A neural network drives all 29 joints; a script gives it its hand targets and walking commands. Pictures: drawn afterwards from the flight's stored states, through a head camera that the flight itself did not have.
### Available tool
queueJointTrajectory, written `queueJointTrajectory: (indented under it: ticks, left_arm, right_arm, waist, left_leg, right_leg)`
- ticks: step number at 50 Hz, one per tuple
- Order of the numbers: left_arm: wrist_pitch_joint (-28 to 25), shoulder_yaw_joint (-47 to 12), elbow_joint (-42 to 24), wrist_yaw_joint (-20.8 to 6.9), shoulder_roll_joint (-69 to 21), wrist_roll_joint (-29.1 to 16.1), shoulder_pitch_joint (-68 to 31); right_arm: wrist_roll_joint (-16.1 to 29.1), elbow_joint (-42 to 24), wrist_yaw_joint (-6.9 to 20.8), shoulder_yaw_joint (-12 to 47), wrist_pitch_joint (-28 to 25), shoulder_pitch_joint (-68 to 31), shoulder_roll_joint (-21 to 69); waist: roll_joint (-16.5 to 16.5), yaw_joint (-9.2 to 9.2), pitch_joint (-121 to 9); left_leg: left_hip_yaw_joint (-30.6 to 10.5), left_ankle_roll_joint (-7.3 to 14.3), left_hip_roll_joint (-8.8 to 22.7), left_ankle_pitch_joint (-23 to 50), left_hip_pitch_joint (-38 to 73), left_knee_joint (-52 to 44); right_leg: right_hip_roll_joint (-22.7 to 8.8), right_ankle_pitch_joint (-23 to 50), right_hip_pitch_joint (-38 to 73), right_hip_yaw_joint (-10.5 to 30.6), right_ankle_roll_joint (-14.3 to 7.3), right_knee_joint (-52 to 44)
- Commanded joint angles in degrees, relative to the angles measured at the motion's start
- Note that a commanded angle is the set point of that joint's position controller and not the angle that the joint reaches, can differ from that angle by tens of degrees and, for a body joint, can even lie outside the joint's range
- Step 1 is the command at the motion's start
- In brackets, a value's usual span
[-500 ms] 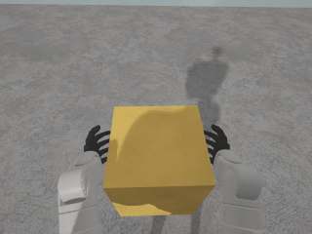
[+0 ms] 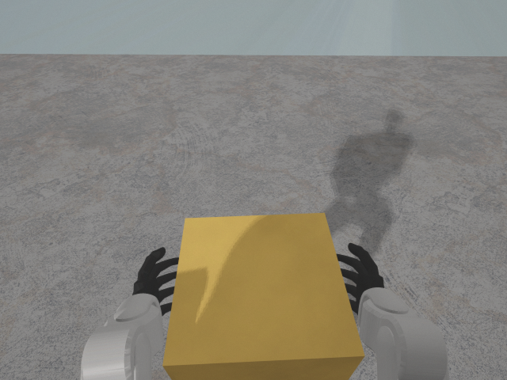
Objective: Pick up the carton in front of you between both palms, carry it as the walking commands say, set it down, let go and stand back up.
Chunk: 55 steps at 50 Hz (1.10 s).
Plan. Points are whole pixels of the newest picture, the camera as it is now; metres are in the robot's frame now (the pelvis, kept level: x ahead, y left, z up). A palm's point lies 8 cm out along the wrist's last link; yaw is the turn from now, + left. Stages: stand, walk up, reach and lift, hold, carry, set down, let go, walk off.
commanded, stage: carry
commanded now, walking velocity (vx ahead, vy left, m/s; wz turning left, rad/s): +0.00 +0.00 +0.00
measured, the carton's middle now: (258, 317) +0.24 +0.00 +0.01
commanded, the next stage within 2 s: hold in 1.92 s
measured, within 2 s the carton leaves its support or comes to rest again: neither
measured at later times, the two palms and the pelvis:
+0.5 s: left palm (171, 191) +0.45 +0.16 +0.08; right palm (331, 194) +0.43 -0.14 +0.09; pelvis +0.21 +0.03 -0.01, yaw -3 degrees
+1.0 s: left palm (180, 190) +0.45 +0.15 +0.08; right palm (341, 195) +0.43 -0.15 +0.08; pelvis +0.21 +0.01 -0.01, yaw -4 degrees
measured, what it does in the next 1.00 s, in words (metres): walks ahead: left foot, then right foot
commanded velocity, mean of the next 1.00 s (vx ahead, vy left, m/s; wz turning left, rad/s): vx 0.00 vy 0.00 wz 0.00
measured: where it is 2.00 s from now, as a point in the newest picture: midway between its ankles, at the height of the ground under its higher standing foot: outside the picture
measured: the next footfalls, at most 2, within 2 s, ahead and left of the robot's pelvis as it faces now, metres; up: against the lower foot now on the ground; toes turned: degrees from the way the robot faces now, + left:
left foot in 0.26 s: +0.29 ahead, +0.12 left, +0.00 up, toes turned -18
right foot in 0.40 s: +0.14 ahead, -0.09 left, +0.00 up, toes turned -11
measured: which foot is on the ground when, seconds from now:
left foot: up 0.00-0.24, down 0.26-1.00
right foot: down 0.00-0.26, up 0.28-0.38, down 0.40-1.00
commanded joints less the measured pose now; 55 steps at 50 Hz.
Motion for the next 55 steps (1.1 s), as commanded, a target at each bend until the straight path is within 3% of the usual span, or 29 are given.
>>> queueJointTrajectory:
  ticks: [1, 4, 6, 10, 12, 13, 14, 15, 16, 17, 18, 20, 21, 23, 27, 30, 34, 38, 48, 55]
  left_arm:
    - [-1.5, -36.8, -6.5, -8.4, -47.7, -15.9, -22.7]
    - [-1.6, -36.7, -7.7, -8.4, -45.4, -16.0, -21.3]
    - [-1.4, -36.2, -8.5, -8.1, -43.8, -15.8, -20.7]
    - [-0.1, -34.6, -8.5, -6.7, -40.2, -14.4, -19.4]
    - [0.7, -34.1, -8.2, -6.0, -38.5, -13.9, -19.6]
    - [1.1, -33.8, -7.5, -5.6, -37.5, -13.6, -19.3]
    - [1.7, -34.2, -8.1, -5.3, -37.0, -13.8, -20.1]
    - [2.1, -34.7, -8.7, -5.3, -36.7, -14.2, -20.1]
    - [2.3, -35.7, -9.2, -5.6, -37.9, -14.7, -20.7]
    - [2.2, -36.5, -9.1, -5.9, -40.0, -15.1, -22.0]
    - [1.7, -37.1, -8.9, -6.3, -42.2, -15.4, -22.8]
    - [0.7, -37.3, -8.8, -7.0, -45.2, -15.5, -23.5]
    - [0.2, -37.6, -8.8, -7.1, -46.5, -15.5, -23.8]
    - [0.0, -37.2, -9.2, -7.3, -46.6, -15.1, -24.2]
    - [0.2, -36.1, -8.3, -6.9, -43.9, -14.4, -20.6]
    - [0.5, -35.1, -6.9, -6.6, -42.3, -13.6, -19.3]
    - [0.5, -35.2, -7.4, -6.8, -42.9, -14.2, -21.1]
    - [0.3, -35.6, -8.1, -7.0, -43.5, -14.8, -22.0]
    - [0.7, -35.4, -8.1, -6.7, -42.3, -14.6, -22.1]
    - [1.3, -35.0, -6.7, -6.9, -42.1, -13.9, -22.7]
  right_arm:
    - [14.0, -4.6, 7.6, 36.6, -2.5, -21.4, 47.9]
    - [13.2, -5.9, 6.8, 36.7, -2.7, -19.8, 46.6]
    - [13.6, -7.5, 6.4, 36.9, -2.4, -20.6, 45.1]
    - [14.4, -8.5, 5.7, 36.2, -0.9, -20.8, 40.9]
    - [14.2, -8.0, 5.4, 35.2, -0.2, -19.8, 38.9]
    - [14.0, -7.7, 5.4, 34.5, 0.3, -19.4, 37.6]
    - [13.6, -7.0, 5.2, 33.8, 0.5, -19.7, 36.7]
    - [13.9, -5.5, 5.2, 33.3, 0.4, -18.7, 37.4]
    - [14.3, -4.9, 5.4, 33.0, 0.2, -17.5, 39.1]
    - [14.5, -5.1, 5.7, 33.1, -0.1, -18.2, 41.2]
    - [14.9, -5.7, 6.1, 33.6, -0.4, -19.6, 43.2]
    - [15.0, -6.3, 7.0, 34.5, -1.1, -21.0, 46.2]
    - [15.3, -7.0, 7.4, 35.1, -1.4, -22.1, 46.8]
    - [15.9, -7.2, 7.6, 36.1, -1.8, -23.1, 47.4]
    - [15.5, -7.3, 7.0, 36.0, -1.4, -20.9, 44.4]
    - [14.8, -6.4, 6.7, 35.6, -0.8, -19.9, 43.0]
    - [14.9, -6.8, 6.7, 35.8, -0.7, -21.3, 43.5]
    - [15.1, -7.3, 6.7, 36.0, -0.9, -21.9, 44.1]
    - [14.8, -7.3, 6.5, 35.7, -0.4, -21.8, 42.8]
    - [14.4, -6.1, 6.8, 35.3, 0.1, -22.5, 42.4]
  waist:
    - [-6.8, -0.88, -8.5]
    - [-8.8, -0.99, -7.2]
    - [-10.2, -0.63, -6.6]
    - [-9.3, -0.18, -5.6]
    - [-6.6, -0.89, -5.2]
    - [-5.3, -0.84, -7.1]
    - [3.1, -1.04, -12.0]
    - [9.0, -1.75, -16.2]
    - [10.3, -1.68, -16.4]
    - [8.9, -1.45, -16.1]
    - [7.2, -1.07, -15.5]
    - [6.4, -1.02, -15.5]
    - [3.9, -1.13, -14.7]
    - [-0.1, -1.41, -14.1]
    - [-1.4, -1.18, -15.0]
    - [-2.2, -1.10, -14.1]
    - [-3.0, -1.08, -12.3]
    - [-3.3, -1.11, -11.1]
    - [-2.0, -1.18, -8.7]
    - [-1.8, -1.26, -6.4]
  left_leg:
    - [0.6, -1.4, 1.7, 2.8, -2.7, -9.3]
    - [3.7, -2.0, -0.2, 6.3, -0.8, -19.9]
    - [5.0, -1.7, -1.2, 10.5, -0.1, -23.6]
    - [7.0, -1.6, -2.6, 17.2, 4.8, -31.2]
    - [8.1, -1.4, -2.5, 27.2, 14.0, -41.1]
    - [4.0, -0.8, 2.5, 38.4, 22.5, -40.0]
    - [-4.8, 3.7, 11.4, 62.5, 33.0, -34.0]
    - [-10.7, 9.3, 16.1, 65.8, 37.7, -34.4]
    - [-12.6, 10.3, 16.6, 59.1, 34.3, -37.6]
    - [-11.9, 9.5, 15.4, 51.6, 32.3, -39.3]
    - [-9.5, 7.8, 14.0, 45.1, 29.7, -39.9]
    - [-3.8, 3.3, 9.4, 30.6, 24.9, -39.2]
    - [-1.1, 2.3, 7.7, 28.9, 24.6, -38.0]
    - [0.2, 2.1, 6.2, 36.6, 22.8, -34.3]
    - [1.1, 2.8, 5.8, 44.7, 22.8, -29.2]
    - [1.8, 2.6, 5.3, 44.4, 21.0, -27.6]
    - [2.3, 2.0, 4.6, 38.1, 18.6, -27.1]
    - [2.4, 1.8, 4.4, 32.8, 17.8, -27.0]
    - [1.8, 1.6, 5.2, 29.2, 18.0, -29.1]
    - [1.2, 1.3, 5.2, 22.6, 17.0, -31.8]
  right_leg:
    - [-15.4, 6.0, 9.4, 13.0, -3.7, -13.5]
    - [-13.7, 19.3, 10.8, 7.3, -2.9, -10.2]
    - [-13.0, 23.9, 11.8, 5.7, -2.0, -8.4]
    - [-11.4, 27.4, 12.6, 3.4, 0.0, -2.2]
    - [-9.2, 24.3, 9.7, 1.8, 3.0, 5.0]
    - [-8.5, 18.1, 4.8, 2.3, 4.9, 8.9]
    - [-6.2, 0.7, -1.3, 3.8, 7.1, 15.4]
    - [-4.0, -14.6, -4.7, 5.8, 7.9, 17.7]
    - [-4.0, -21.3, -4.0, 7.0, 7.5, 17.2]
    - [-4.0, -23.5, -2.9, 8.0, 6.8, 13.3]
    - [-4.3, -21.1, -0.1, 8.2, 6.4, 7.6]
    - [-4.7, -8.3, 6.4, 7.5, 6.3, -0.8]
    - [-6.3, -4.7, 5.8, 8.3, 6.2, -0.8]
    - [-7.8, 7.5, 8.1, 8.3, 6.2, 3.3]
    - [-7.8, 17.1, 8.1, 8.0, 6.2, 5.6]
    - [-7.9, 21.9, 7.9, 7.9, 6.2, 6.4]
    - [-8.5, 24.9, 8.1, 8.1, 5.8, 6.2]
    - [-9.0, 24.4, 8.0, 8.1, 5.2, 6.0]
    - [-8.2, 13.1, 5.9, 8.1, 4.3, 4.3]
    - [-8.0, 4.3, 3.8, 8.8, 3.7, 2.1]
